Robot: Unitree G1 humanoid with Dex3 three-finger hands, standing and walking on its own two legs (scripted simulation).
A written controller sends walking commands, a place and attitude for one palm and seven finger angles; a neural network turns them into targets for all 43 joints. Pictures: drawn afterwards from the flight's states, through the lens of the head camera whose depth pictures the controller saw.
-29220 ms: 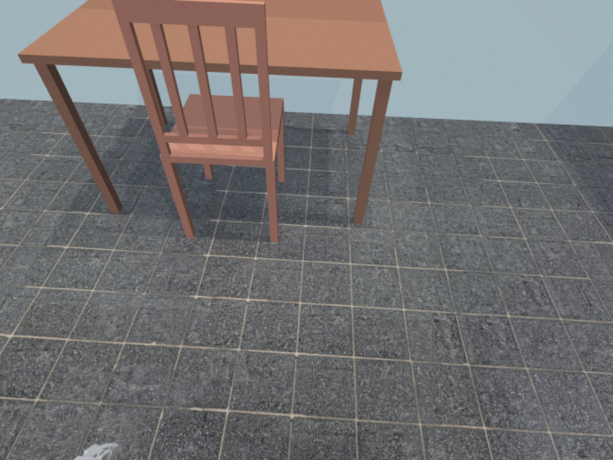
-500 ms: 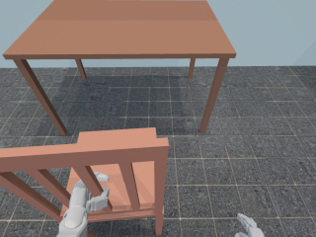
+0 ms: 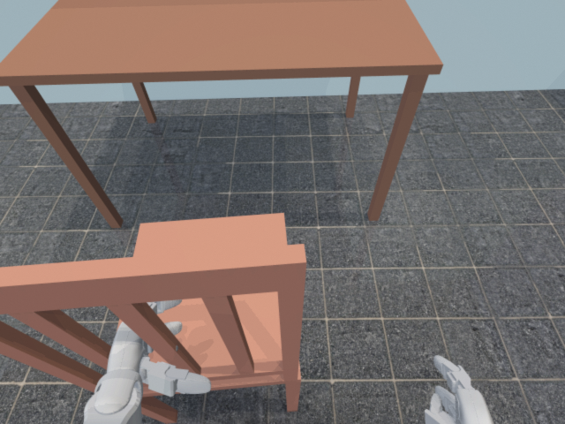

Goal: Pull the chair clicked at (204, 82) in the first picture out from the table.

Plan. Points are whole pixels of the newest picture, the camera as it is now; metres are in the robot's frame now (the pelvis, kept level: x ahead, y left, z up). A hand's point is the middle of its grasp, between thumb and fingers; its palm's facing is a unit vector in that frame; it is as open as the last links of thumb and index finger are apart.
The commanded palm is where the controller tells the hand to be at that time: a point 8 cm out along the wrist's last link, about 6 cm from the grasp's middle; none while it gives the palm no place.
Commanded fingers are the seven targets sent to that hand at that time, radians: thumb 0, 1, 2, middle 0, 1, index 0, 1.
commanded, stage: open the thumb and straighten the fingers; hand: left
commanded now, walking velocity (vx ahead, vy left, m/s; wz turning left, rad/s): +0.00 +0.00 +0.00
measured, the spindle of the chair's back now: (166, 345) +0.24 +0.18 -0.03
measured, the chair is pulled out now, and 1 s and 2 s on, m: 0.59 0.59 0.59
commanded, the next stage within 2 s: draw the fingers out of the gap in 0.22 s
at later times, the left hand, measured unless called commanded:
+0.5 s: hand (166, 372) +0.21 +0.17 -0.05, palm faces +0.10 -0.97 -0.20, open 17.4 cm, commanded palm +0.17 +0.22 -0.02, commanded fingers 0.00 -0.55 0.20 0.00 0.00 0.00 0.00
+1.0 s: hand out of the picture +0.13 +0.17 -0.04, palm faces +0.12 -0.97 -0.20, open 17.4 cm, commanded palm +0.09 +0.22 -0.02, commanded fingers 0.00 -0.55 0.20 0.00 0.00 0.00 0.00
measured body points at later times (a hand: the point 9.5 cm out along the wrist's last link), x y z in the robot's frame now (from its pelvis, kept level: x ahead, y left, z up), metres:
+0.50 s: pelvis +0.01 +0.00 -0.01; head +0.05 +0.00 +0.44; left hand +0.20 +0.23 -0.03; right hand +0.16 -0.25 -0.10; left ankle -0.01 +0.14 -0.70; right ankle -0.03 -0.14 -0.70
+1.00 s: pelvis -0.01 +0.00 -0.03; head +0.02 +0.00 +0.42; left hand +0.12 +0.22 -0.03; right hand +0.17 -0.23 -0.10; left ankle -0.01 +0.14 -0.70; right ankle -0.03 -0.13 -0.70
